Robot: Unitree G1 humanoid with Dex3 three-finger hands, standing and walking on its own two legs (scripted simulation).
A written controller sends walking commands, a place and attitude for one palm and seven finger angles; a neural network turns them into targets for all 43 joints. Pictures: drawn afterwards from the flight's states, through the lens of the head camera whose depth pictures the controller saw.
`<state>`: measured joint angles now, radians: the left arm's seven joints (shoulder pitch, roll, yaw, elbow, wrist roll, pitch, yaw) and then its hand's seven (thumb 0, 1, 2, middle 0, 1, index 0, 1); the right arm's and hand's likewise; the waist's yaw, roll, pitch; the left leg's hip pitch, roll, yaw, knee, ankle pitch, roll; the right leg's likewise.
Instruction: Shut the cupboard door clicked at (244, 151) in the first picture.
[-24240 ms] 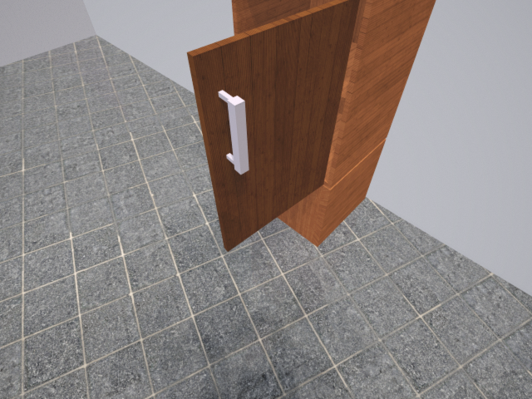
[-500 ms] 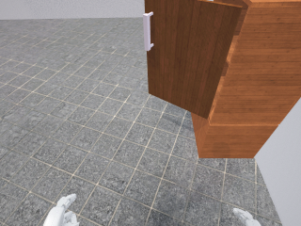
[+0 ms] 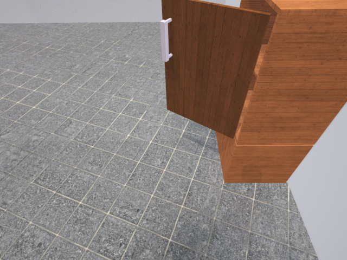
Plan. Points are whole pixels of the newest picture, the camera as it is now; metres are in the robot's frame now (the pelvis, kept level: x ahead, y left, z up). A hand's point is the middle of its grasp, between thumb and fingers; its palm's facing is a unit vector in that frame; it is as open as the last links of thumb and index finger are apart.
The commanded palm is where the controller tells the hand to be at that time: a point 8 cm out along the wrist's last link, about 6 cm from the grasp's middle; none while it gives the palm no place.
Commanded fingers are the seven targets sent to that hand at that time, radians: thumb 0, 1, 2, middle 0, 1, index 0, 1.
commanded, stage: let the arm hang, fingers relaxed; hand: left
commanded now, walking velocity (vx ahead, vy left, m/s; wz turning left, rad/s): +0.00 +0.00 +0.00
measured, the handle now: (167, 40) +0.94 +0.08 +0.08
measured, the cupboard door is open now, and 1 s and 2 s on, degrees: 56 56 56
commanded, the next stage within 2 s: look to check the result in 0.42 s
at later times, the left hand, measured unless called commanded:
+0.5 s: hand out of the picture +0.00 +0.16 -0.18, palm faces +0.01 -0.99 -0.15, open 7.3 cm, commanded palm none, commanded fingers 0.00 0.90 0.90 -0.20 -0.30 -0.20 -0.30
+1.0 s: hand out of the picture +0.00 +0.18 -0.17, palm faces +0.01 -0.98 -0.20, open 7.4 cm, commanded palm none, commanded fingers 0.00 0.90 0.90 -0.20 -0.30 -0.20 -0.30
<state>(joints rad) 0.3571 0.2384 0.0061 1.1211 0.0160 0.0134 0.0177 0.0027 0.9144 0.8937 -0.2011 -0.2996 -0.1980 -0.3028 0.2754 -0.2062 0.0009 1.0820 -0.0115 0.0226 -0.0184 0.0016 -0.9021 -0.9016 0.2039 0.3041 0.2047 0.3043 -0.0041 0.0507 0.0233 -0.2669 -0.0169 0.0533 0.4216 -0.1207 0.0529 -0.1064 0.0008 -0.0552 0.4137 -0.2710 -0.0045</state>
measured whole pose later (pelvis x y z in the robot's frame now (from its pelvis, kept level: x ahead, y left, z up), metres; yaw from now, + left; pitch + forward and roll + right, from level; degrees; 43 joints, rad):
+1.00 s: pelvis +0.02 +0.00 +0.00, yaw -1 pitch -2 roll +0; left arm 0.32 0.17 0.00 1.16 0.02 0.00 0.03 0.00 0.91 0.89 -0.20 -0.30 -0.20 -0.30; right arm 0.25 -0.19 0.00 1.14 -0.01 0.00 -0.03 0.00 -0.90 -0.90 0.20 0.30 0.20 0.30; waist 0.00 0.00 0.03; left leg -0.21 -0.02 0.07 0.38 -0.14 0.05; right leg -0.06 -0.01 -0.04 0.37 -0.28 0.00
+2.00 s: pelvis +0.02 -0.02 -0.01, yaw +28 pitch +3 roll +0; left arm 0.16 0.25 0.06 0.86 0.03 0.03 0.02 0.00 0.91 0.89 -0.20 -0.30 -0.20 -0.30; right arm 0.22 -0.25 -0.09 0.93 -0.02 0.07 0.00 0.00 -0.90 -0.90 0.21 0.30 0.21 0.30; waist -0.02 0.02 0.05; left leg -0.46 -0.13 -0.18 0.61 -0.26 -0.01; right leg -0.27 0.00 0.02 0.50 -0.30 0.00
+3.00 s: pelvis +0.19 +0.12 +0.00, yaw +63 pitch +0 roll +1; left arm 0.15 0.16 0.04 0.86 0.03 -0.05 -0.01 0.00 0.91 0.89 -0.20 -0.30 -0.20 -0.30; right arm 0.34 -0.22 -0.06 1.03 -0.02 0.00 0.01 0.00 -0.90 -0.90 0.20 0.30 0.20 0.30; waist -0.05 0.04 0.09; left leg -0.42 -0.01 -0.03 1.23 -0.37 0.03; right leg -0.30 -0.07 -0.16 0.54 -0.24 -0.04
